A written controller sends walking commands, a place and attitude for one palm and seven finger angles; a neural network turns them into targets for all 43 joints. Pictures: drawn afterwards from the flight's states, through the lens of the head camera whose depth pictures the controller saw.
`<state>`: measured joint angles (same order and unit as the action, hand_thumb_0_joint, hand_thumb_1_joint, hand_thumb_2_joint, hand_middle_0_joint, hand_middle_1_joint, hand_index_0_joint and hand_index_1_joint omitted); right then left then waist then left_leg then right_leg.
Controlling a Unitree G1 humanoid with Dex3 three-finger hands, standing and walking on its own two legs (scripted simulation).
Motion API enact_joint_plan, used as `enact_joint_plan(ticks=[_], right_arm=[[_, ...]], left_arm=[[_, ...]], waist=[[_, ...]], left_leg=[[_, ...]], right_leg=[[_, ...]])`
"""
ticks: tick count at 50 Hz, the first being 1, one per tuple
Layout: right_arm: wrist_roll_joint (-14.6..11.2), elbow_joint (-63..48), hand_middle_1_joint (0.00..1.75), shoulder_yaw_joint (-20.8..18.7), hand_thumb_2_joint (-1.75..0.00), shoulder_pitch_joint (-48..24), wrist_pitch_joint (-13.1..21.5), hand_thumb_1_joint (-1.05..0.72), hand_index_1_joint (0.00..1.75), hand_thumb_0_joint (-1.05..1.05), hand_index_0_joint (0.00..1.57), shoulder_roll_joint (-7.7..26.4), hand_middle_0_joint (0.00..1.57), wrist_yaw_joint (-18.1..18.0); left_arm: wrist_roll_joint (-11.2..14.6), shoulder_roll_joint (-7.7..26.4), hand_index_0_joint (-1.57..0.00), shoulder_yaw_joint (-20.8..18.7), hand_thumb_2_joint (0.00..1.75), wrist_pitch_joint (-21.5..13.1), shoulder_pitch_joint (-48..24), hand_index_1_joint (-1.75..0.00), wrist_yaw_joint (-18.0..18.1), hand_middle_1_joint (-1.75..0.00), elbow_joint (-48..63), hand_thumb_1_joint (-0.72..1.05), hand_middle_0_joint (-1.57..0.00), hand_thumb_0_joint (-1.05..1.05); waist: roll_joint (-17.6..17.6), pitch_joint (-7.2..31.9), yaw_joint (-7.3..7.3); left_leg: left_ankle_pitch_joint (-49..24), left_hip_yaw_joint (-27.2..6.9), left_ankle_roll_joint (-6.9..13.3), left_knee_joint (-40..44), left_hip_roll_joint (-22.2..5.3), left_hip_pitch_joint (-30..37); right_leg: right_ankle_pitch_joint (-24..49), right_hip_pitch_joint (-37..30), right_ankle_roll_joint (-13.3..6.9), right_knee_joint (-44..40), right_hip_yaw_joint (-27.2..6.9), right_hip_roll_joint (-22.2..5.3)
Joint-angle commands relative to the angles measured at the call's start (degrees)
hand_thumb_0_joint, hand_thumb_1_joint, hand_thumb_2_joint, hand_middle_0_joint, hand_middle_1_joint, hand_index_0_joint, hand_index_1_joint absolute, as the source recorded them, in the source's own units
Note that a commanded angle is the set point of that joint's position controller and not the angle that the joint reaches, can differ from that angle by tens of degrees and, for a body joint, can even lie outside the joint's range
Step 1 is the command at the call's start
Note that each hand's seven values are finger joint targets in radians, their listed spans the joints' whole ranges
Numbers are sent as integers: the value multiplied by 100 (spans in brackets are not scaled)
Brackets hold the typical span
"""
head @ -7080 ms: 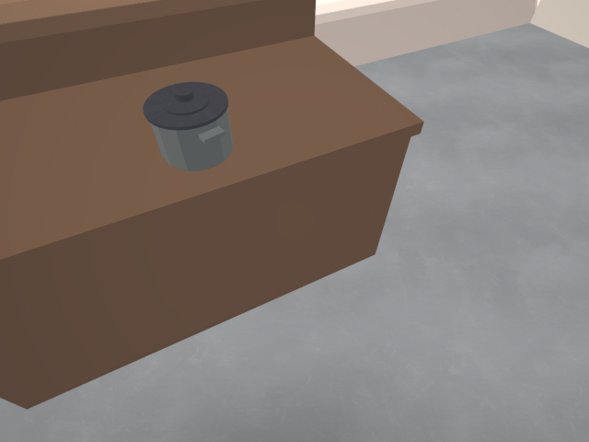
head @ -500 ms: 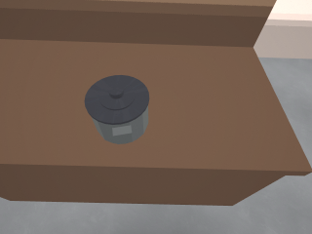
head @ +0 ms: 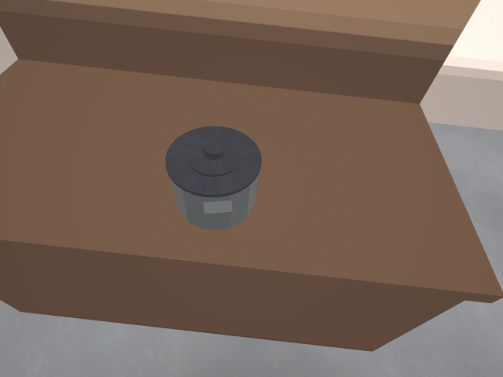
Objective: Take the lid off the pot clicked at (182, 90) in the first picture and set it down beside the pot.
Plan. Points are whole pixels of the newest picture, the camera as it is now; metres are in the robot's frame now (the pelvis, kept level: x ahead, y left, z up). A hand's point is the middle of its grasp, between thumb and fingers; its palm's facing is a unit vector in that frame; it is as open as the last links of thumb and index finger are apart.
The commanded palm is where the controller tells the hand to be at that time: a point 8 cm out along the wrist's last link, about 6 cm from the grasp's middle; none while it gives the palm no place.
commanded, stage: come to a stop and stand still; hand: left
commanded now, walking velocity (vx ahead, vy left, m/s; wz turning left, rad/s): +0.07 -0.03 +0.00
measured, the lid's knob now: (213, 149) +0.50 +0.11 +0.06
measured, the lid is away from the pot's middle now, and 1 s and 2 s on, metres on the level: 0.00 0.00 0.00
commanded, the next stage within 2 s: look again from close up in 0.86 s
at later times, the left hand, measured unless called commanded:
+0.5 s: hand out of the picture +0.05 +0.16 -0.17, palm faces -0.02 -0.96 -0.26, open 7.4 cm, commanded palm none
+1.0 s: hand out of the picture +0.05 +0.13 -0.17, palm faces -0.01 -0.97 -0.23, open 7.4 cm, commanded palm none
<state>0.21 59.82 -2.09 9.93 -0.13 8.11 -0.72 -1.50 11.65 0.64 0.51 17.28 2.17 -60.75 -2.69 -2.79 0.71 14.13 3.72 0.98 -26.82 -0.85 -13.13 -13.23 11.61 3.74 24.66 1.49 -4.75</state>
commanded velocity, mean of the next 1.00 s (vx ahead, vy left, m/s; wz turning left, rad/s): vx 0.00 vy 0.00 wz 0.00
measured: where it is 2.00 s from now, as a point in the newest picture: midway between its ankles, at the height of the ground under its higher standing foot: outside the picture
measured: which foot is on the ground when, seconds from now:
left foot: down 0.00-1.00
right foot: down 0.00-1.00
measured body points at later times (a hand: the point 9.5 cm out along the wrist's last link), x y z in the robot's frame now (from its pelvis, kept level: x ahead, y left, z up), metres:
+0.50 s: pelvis +0.03 -0.03 -0.01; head +0.05 -0.06 +0.44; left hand +0.05 +0.21 -0.15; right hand +0.03 -0.25 -0.18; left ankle +0.00 +0.11 -0.74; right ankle +0.00 -0.16 -0.74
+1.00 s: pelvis +0.03 -0.05 +0.00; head +0.06 -0.06 +0.45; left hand +0.06 +0.18 -0.15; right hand +0.05 -0.28 -0.16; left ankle +0.00 +0.11 -0.74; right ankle +0.00 -0.16 -0.74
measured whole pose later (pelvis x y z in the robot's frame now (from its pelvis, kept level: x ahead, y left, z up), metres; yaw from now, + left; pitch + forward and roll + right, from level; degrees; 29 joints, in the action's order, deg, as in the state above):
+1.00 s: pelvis +0.03 -0.05 +0.00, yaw +0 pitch +0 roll +1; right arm 0.3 61.5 0.5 13.6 0.5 10.1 -1.6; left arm -0.8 10.0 0.7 -0.4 14.9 2.0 -60.1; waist 0.4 -2.7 -0.2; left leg 16.1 2.9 -3.8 -25.5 -4.5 -9.6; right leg -18.5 10.7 -0.7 28.8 1.7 -0.8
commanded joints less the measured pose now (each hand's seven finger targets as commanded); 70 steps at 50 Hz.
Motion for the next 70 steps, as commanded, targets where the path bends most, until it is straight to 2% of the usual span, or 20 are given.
enact_joint_plan(ticks=[1, 3, 6, 7, 8, 9, 10, 11, 13, 15, 18, 19, 21, 28, 35, 41, 45, 46, 49, 70], right_arm=[[32, -78, 30, -76, -90, 617, 25, -90, 30, 0, 20, 507, 20, 46], [31, -58, 30, -56, -90, 692, 35, -90, 30, 0, 20, 481, 20, 40], [5, 53, 30, 0, -90, 852, 85, -90, 30, 0, 20, 382, 20, 12], [19, -218, 30, -48, -90, 486, 103, -90, 30, 0, 20, 1113, 20, -10], [82, -361, 30, -12, -90, 705, 107, -90, 30, 0, 20, 814, 20, 31], [98, -439, 30, -12, -90, 741, 119, -90, 30, 0, 20, 951, 20, 31], [99, -501, 30, -36, -90, 798, 127, -90, 30, 0, 20, 1051, 20, 10], [90, -540, 30, -23, -90, 695, 126, -90, 30, 0, 20, 1014, 20, -11], [69, -590, 30, 30, -90, 693, 131, -90, 30, 0, 20, 850, 20, -17], [39, -539, 30, 84, -90, 904, 155, -90, 30, 0, 20, 670, 20, -22], [44, -388, 30, 98, -90, 1052, 206, -90, 30, 0, 20, 682, 20, -50], [46, -347, 30, 105, -90, 1058, 210, -90, 30, 0, 20, 677, 20, -63], [47, -283, 30, 123, -90, 1024, 206, -90, 30, 0, 20, 636, 20, -77], [56, -182, 30, 125, -90, 907, 161, -90, 30, 0, 20, 622, 20, -89], [51, -123, 30, 142, -90, 811, 126, -90, 30, 0, 20, 616, 20, -92], [38, -81, 30, 160, -90, 770, 126, -90, 30, 0, 20, 615, 20, -98], [28, -36, 30, 179, -90, 785, 141, -90, 30, 0, 20, 638, 20, -103], [25, -12, 30, 185, -90, 782, 146, -90, 30, 0, 20, 617, 20, -104], [13, 13, 30, 175, -90, 802, 143, -90, 30, 0, 20, 638, 20, -106], [-8, 315, 30, 200, -90, 1081, 204, -90, 30, 0, 20, 433, 20, -110]], left_arm=[[16, 403, -20, -77, 90, -138, 596, -30, -2, -30, 113, 90, -20, 0], [12, 369, -20, -68, 90, -156, 619, -30, 3, -30, 93, 90, -20, 0], [49, 334, -20, -53, 90, -201, 664, -30, 12, -30, 1, 90, -20, 0], [-70, 471, -20, -60, 90, -162, 585, -30, 181, -30, -225, 90, -20, 0], [-7, 579, -20, -84, 90, -155, 360, -30, 133, -30, 99, 90, -20, 0], [-7, 530, -20, -106, 90, -124, 390, -30, 71, -30, 145, 90, -20, 0], [-16, 400, -20, -96, 90, -115, 490, -30, 21, -30, 168, 90, -20, 0], [-8, 373, -20, -85, 90, -115, 560, -30, -23, -30, 136, 90, -20, 0], [15, 261, -20, -58, 90, -172, 598, -30, -26, -30, 66, 90, -20, 0], [55, 283, -20, -34, 90, -258, 475, -30, 1, -30, 23, 90, -20, 0], [89, 364, -20, -84, 90, -259, 392, -30, 19, -30, 65, 90, -20, 0], [93, 368, -20, -95, 90, -256, 400, -30, 32, -30, 62, 90, -20, 0], [98, 407, -20, -115, 90, -245, 377, -30, 27, -30, 72, 90, -20, 0], [90, 492, -20, -166, 90, -226, 221, -30, 47, -30, 215, 90, -20, 0], [89, 566, -20, -176, 90, -202, 68, -30, 35, -30, 326, 90, -20, 0], [97, 593, -20, -176, 90, -192, 41, -30, 9, -30, 360, 90, -20, 0], [98, 563, -20, -164, 90, -192, 78, -30, 9, -30, 329, 90, -20, 0], [106, 580, -20, -161, 90, -190, 94, -30, 1, -30, 316, 90, -20, 0], [97, 538, -20, -152, 90, -193, 118, -30, 8, -30, 285, 90, -20, 0], [87, 273, -20, -86, 90, -162, 375, -30, 14, -30, 1, 90, -20, 0]], waist=[[549, -143, -39], [473, -248, -46], [418, -104, -49], [768, -48, -60], [1230, 191, -168], [1507, 93, -140], [1714, 65, -128], [1635, 153, 9], [777, -51, 37], [-259, 5, -122], [132, 220, -140], [109, 248, -131], [-48, 232, -99], [-46, 202, -92], [126, 162, -97], [48, 194, -89], [287, 258, -88], [129, 233, -71], [136, 203, -96], [322, -81, -47]], left_leg=[[981, -793, 146, 924, -640, -246], [741, -681, 125, 764, -555, -249], [-294, -580, 129, 590, -548, -43], [-903, -292, -102, -138, -700, -59], [400, -508, -92, 188, -539, -325], [1113, -848, 20, 607, -704, -529], [1089, -1173, 171, 900, -893, -565], [1111, -1231, 293, 899, -910, -451], [712, -948, 253, 490, -735, -625], [-383, -486, 99, -65, -487, -243], [-1375, -406, 47, -92, -528, 152], [-1501, -390, 32, -105, -539, 196], [-1469, -364, 21, -29, -530, 228], [-1322, -250, -90, 40, -502, 276], [-1198, -182, -150, 156, -527, 354], [-1131, -169, -148, 253, -573, 457], [-1336, -177, -156, 261, -597, 535], [-1347, -195, -132, 297, -616, 543], [-1311, -194, -146, 288, -614, 545], [-1013, -274, -27, 443, -630, 377]], right_leg=[[-312, 159, -304, -334, -78, -90], [-297, 288, -339, -356, -144, -133], [362, 132, -365, -296, -117, -193], [369, 293, -369, -128, -165, -154], [-846, 273, -488, 212, -81, -54], [-1128, 478, -534, 585, 71, 159], [-962, 538, -541, 857, 195, 295], [-883, 542, -556, 813, 185, 302], [-511, 420, -578, 426, -35, 161], [225, 464, -613, 130, -380, -104], [1089, 315, -560, 398, -289, -138], [1255, 245, -564, 422, -295, -146], [1510, 157, -583, 404, -283, -180], [2057, 0, -618, 318, -407, -283], [2102, -52, -629, 125, -469, -297], [1956, -104, -611, -29, -449, -254], [1968, -128, -613, -34, -465, -264], [1918, -152, -596, -56, -405, -237], [1938, -117, -598, -81, -448, -255], [824, 135, -563, -196, -410, -188]])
